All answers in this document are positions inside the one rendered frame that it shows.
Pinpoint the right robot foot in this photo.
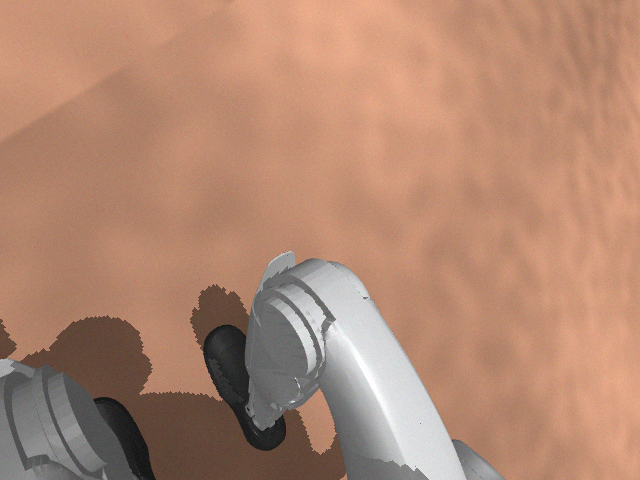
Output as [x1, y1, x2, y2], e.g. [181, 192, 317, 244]
[203, 325, 286, 451]

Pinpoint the right robot hand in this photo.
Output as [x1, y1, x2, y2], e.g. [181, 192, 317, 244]
[452, 439, 505, 480]

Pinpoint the left robot foot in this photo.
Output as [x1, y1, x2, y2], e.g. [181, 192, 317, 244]
[93, 397, 156, 480]

